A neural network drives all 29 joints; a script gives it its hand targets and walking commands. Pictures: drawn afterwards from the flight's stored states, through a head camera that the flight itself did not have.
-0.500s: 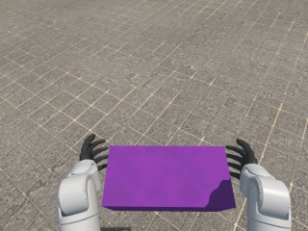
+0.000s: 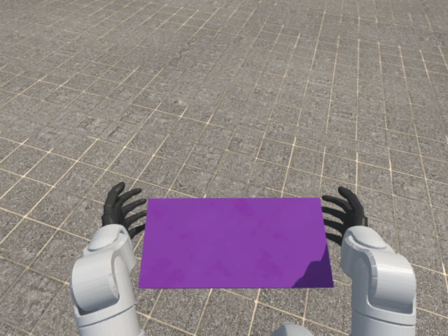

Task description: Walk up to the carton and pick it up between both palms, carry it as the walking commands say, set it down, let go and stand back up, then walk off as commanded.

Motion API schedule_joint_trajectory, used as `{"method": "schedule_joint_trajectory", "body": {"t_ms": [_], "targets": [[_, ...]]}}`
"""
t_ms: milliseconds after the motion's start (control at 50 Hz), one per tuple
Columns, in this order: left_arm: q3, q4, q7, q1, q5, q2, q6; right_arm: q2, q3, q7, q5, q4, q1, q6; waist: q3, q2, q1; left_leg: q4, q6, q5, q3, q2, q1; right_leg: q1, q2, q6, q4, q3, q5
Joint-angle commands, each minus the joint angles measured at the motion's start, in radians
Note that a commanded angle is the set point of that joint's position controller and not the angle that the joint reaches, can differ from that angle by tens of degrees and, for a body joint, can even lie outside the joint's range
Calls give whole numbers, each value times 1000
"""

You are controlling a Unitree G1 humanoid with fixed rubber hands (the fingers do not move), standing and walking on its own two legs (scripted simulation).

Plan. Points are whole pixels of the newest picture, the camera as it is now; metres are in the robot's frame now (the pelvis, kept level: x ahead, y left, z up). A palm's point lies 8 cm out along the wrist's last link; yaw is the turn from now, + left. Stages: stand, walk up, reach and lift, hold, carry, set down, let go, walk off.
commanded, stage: carry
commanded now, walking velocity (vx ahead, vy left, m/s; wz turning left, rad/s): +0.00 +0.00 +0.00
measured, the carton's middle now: (233, 246) +0.28 +0.01 -0.01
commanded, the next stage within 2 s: none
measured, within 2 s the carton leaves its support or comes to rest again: neither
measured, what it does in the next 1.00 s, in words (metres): steps to the right: right foot, then left foot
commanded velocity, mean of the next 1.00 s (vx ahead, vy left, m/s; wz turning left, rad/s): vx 0.00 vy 0.00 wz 0.00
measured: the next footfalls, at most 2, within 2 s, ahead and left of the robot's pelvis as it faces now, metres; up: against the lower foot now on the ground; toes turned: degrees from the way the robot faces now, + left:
right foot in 0.10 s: +0.05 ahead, -0.24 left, +0.00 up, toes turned +10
left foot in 0.48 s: +0.02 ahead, -0.04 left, +0.00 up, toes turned -1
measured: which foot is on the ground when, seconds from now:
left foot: down 0.00-0.10, up 0.12-0.46, down 0.48-1.00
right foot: up 0.00-0.08, down 0.10-1.00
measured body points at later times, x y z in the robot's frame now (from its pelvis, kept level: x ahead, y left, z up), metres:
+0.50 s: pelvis -0.03 -0.15 -0.01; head -0.06 -0.12 +0.44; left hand +0.25 +0.03 +0.07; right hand +0.21 -0.35 +0.08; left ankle -0.02 -0.04 -0.74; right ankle +0.02 -0.21 -0.74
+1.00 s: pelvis -0.06 -0.15 +0.01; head -0.10 -0.14 +0.46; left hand +0.23 +0.00 +0.07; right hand +0.17 -0.37 +0.07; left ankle -0.03 -0.04 -0.73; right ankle +0.02 -0.22 -0.73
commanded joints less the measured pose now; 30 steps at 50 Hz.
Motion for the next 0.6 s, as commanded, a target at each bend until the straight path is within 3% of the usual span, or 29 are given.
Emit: {"method": "schedule_joint_trajectory", "body": {"t_ms": [0,20,40,60,80,100,120,160,200,280,340,380,420,440,480,520,560,580], "targets": [[-901,-16,-296,-380,-443,-814,93,730,696,365,369,7,-391,-5,-320,360,-44,-28,85,409,-17,93,222,133,47,5,-241,-150,0],[-911,-29,-299,-385,-443,-818,96,739,701,366,365,11,-394,-4,-330,359,-31,17,66,365,-6,82,211,182,50,-2,-352,-155,58],[-914,-16,-302,-365,-444,-828,98,746,709,364,358,5,-396,-5,-325,302,-17,93,36,275,7,48,177,248,49,-4,-499,-131,132],[-906,-8,-310,-349,-444,-841,98,748,735,361,361,-31,-432,-10,-314,109,2,223,12,50,-6,1,46,360,-10,-8,-611,-26,292],[-891,6,-317,-329,-440,-836,98,742,766,358,369,-73,-489,-11,-311,-227,1,431,-18,-443,-14,-122,-182,479,-213,-57,-610,254,696],[-880,16,-323,-326,-440,-843,91,751,800,361,388,-93,-559,-14,-293,-350,-8,600,-28,-530,-92,-134,-295,504,-274,-108,-526,324,999],[-877,21,-324,-300,-432,-860,83,773,813,363,422,-131,-619,-11,-341,-311,5,607,-30,-485,-129,-134,-274,507,-261,-172,-450,227,1117],[-844,27,-321,-294,-416,-879,67,786,840,370,467,-176,-682,-23,-347,-285,7,641,-10,-411,-174,-132,-302,524,-198,-145,-435,154,1025],[-817,0,-318,-306,-417,-911,46,816,890,368,513,-244,-724,-37,-396,-280,0,588,7,-325,-188,-142,-312,591,-182,-142,-433,120,982],[-822,-32,-300,-293,-394,-863,34,795,835,367,512,-171,-614,-27,-448,-113,1,422,48,-245,-183,-189,-223,571,-225,-208,-484,165,796],[-849,2,-295,-261,-377,-839,40,769,774,377,466,-53,-491,-13,-399,-71,3,263,69,-223,-171,-232,-119,476,-254,-233,-535,235,713],[-864,17,-299,-266,-371,-827,51,754,748,381,438,-13,-470,-8,-358,-62,0,128,86,-216,-154,-262,-48,427,-242,-215,-572,245,611],[-864,53,-306,-277,-373,-829,64,747,736,383,418,14,-477,-5,-305,-39,-13,-116,97,-44,-118,-267,73,340,-193,-165,-593,200,428],[-861,69,-308,-279,-373,-828,70,740,728,382,408,25,-490,-4,-305,-4,-13,-175,109,55,-140,-228,175,273,-158,-126,-588,171,317],[-864,70,-320,-345,-394,-830,78,744,720,380,403,12,-537,-4,-275,124,-14,-241,167,-27,-285,-91,221,180,-61,-46,-540,93,85],[-872,42,-342,-438,-433,-830,85,766,717,377,394,14,-579,-2,-160,100,-17,-280,167,-288,-281,-81,-12,267,-25,-59,-570,61,37],[-876,41,-351,-494,-459,-837,89,779,704,375,400,6,-623,4,-91,32,-16,-287,136,-348,-245,-126,-99,284,-33,-80,-627,92,-18],[-872,59,-348,-492,-460,-839,93,780,698,373,405,8,-628,10,-92,10,-18,-258,125,-301,-218,-147,-54,245,-45,-81,-655,115,-40]]}}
